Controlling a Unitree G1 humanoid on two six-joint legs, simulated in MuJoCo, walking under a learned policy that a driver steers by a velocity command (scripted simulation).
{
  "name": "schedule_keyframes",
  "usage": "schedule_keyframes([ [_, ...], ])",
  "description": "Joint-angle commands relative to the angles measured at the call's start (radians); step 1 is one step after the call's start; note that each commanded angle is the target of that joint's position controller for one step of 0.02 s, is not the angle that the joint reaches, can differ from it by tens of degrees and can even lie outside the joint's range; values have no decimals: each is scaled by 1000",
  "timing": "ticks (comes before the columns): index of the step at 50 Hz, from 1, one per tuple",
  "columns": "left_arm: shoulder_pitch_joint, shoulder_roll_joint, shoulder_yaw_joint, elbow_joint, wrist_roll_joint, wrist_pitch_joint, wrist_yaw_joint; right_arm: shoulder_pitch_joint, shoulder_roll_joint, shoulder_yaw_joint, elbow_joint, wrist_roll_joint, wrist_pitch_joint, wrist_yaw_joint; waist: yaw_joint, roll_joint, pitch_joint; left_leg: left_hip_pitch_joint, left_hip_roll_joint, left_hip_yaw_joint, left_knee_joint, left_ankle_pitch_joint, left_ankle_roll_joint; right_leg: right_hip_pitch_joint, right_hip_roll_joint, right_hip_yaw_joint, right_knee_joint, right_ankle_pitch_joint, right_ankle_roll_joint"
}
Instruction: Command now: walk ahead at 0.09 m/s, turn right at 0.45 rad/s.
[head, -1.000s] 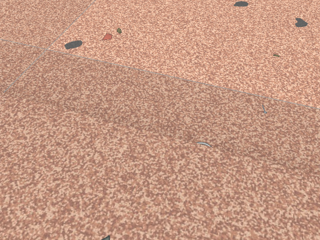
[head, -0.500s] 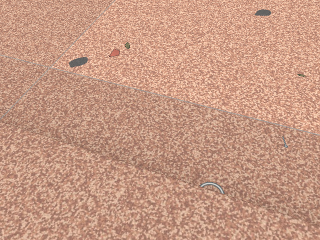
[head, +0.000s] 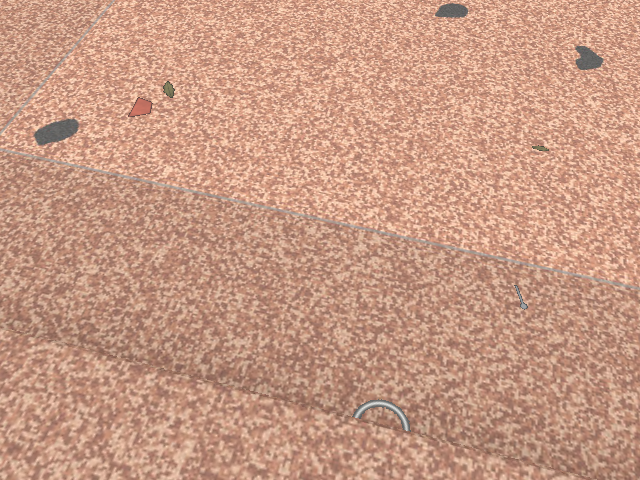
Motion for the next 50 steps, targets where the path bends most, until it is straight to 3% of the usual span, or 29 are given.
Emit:
schedule_keyframes([
  [1,133,31,19,-49,7,27,11,-13,-151,-39,-40,-9,-6,-17,26,170,-131,69,266,-165,-236,50,208,52,-37,-15,-65,73,-3],
  [7,36,62,28,-121,11,41,-17,-49,-202,-59,-37,22,22,-37,13,161,-153,121,313,-103,-251,-59,187,144,-50,-53,-295,151,-43],
  [9,30,70,34,-136,13,47,-27,-46,-215,-64,-31,35,32,-34,15,161,-144,149,325,-93,-233,-106,163,178,-43,-71,-379,141,-67],
  [11,80,68,40,-123,16,49,-36,-58,-213,-66,-27,50,47,-31,47,138,-142,137,300,-51,-164,-172,109,278,-9,-112,-551,222,-111],
  [12,115,86,50,-111,23,50,-35,-32,-183,-62,-13,55,56,-27,55,94,-127,97,258,-14,-73,-222,54,335,7,-89,-648,262,-146],
  [13,133,159,70,-122,29,48,-23,7,-130,-53,-5,47,65,-16,36,-111,-71,-43,148,90,184,-320,-42,378,-139,161,-821,386,-219],
  [14,107,264,80,-166,32,41,-11,-27,-110,-50,-56,23,58,-15,1,-304,-25,-309,-8,68,440,-569,-117,405,-340,489,-866,569,-368],
  [15,108,250,77,-169,67,10,-17,-131,-137,-62,-85,20,50,-19,46,-202,-53,-312,-21,-105,595,-556,-95,316,-343,509,-906,473,-413],
  [16,42,235,72,-182,65,-16,-18,-120,-157,-71,-83,36,51,-21,2,-146,-50,-317,-8,-149,641,-442,-74,313,-288,419,-909,419,-353],
  [17,-28,208,66,-200,42,-28,-17,-78,-167,-79,-54,32,54,-28,-29,-99,-62,-305,4,-166,651,-353,-66,313,-242,352,-890,385,-287],
  [18,-67,171,52,-214,25,-32,-16,-54,-178,-85,-33,19,56,-34,-36,-87,-79,-290,4,-168,666,-303,-69,314,-219,312,-875,411,-257],
  [19,-72,150,43,-219,21,-32,-12,-44,-174,-87,-30,13,54,-34,-43,-85,-97,-260,-4,-166,692,-265,-75,306,-200,289,-864,464,-254],
  [21,-31,131,35,-217,23,-32,-7,-43,-156,-85,-35,23,47,-30,-37,-75,-123,-247,-19,-171,685,-225,-82,348,-182,279,-848,529,-262],
  [25,21,159,46,-220,14,-24,5,-91,-126,-70,-56,30,37,-27,-3,-100,-117,-255,-29,-189,468,-217,-106,439,-171,319,-821,522,-268],
  [30,-8,189,58,-254,19,-6,0,-86,-135,-64,-63,40,27,-8,13,-122,-120,-101,-57,-187,299,-271,-117,366,-162,394,-794,524,-290],
  [34,-49,165,44,-271,16,4,-5,-22,-145,-59,-53,43,16,10,2,-129,-162,26,-53,-167,163,-264,-96,378,-154,424,-729,685,-275],
  [36,-68,151,34,-274,4,12,0,38,-145,-58,-42,36,7,21,-40,-105,-164,173,-39,-149,-73,-53,-60,339,-106,403,-684,635,-215],
  [37,-43,125,25,-275,14,12,3,60,-187,-66,-41,21,7,21,-30,-33,-178,282,60,-227,-102,67,-24,261,-51,357,-618,481,-165],
  [38,22,75,12,-276,33,7,0,46,-257,-76,-53,7,16,15,32,213,-181,375,247,-419,-96,347,70,118,105,212,-433,99,-107],
  [39,-19,126,28,-302,27,-3,0,47,-236,-67,-50,-12,15,17,5,330,-145,303,379,-593,-136,372,242,5,147,152,-280,-169,-61],
  [40,-31,197,50,-283,22,-7,1,22,-217,-62,-71,-6,9,17,-10,228,-120,283,366,-571,-145,310,268,-13,115,178,-110,-148,-37],
  [41,-31,200,57,-266,14,-3,1,-7,-206,-60,-76,8,9,12,2,173,-106,283,308,-494,-130,266,227,-34,114,177,-37,-89,-22],
  [42,-14,173,54,-243,16,9,5,-29,-186,-53,-82,22,9,11,11,151,-93,277,258,-425,-121,232,189,-32,105,180,-16,-46,-2],
  [44,4,95,29,-229,20,16,-3,1,-141,-35,-56,36,13,8,9,159,-95,275,187,-362,-174,-86,153,-6,70,138,-100,69,14],
  [46,-66,74,12,-250,12,1,-21,53,-181,-48,-37,46,27,2,-44,237,-50,285,156,-361,-243,-338,145,-10,45,12,-241,93,17],
  [48,-135,68,3,-270,5,-22,-26,92,-218,-56,-34,43,29,-6,-80,229,-28,275,171,-371,-256,-355,153,43,32,-19,-387,69,3],
  [50,-129,73,4,-263,1,-44,-29,125,-240,-61,-28,49,21,-3,-85,217,-27,261,193,-379,-253,-344,167,126,36,-37,-519,55,-22],
])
